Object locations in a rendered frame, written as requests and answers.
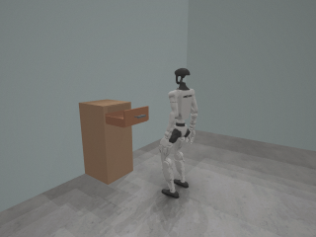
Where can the handle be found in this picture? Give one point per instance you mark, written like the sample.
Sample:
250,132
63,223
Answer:
141,116

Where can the left robot upper arm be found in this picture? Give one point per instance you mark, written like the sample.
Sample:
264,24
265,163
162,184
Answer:
173,97

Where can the right robot hand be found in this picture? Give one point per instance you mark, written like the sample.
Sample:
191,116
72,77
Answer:
192,133

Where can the right robot forearm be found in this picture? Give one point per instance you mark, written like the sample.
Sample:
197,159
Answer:
193,121

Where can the left robot thigh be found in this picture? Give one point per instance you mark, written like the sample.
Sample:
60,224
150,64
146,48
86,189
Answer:
172,140

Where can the drawer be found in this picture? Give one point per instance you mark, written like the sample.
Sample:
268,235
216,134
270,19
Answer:
126,118

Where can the cabinet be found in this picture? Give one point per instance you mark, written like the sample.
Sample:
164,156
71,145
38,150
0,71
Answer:
107,149

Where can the left robot hand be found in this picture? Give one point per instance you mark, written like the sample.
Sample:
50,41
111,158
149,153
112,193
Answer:
164,143

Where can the left robot forearm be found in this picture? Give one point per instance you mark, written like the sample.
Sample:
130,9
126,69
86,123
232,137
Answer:
170,126

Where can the right robot thigh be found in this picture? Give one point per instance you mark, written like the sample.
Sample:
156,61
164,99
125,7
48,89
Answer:
177,146

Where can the robot thigh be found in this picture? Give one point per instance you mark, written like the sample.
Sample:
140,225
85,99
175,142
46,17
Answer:
172,140
177,146

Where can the right robot upper arm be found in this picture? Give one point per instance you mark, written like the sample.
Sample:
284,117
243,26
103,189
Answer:
194,107

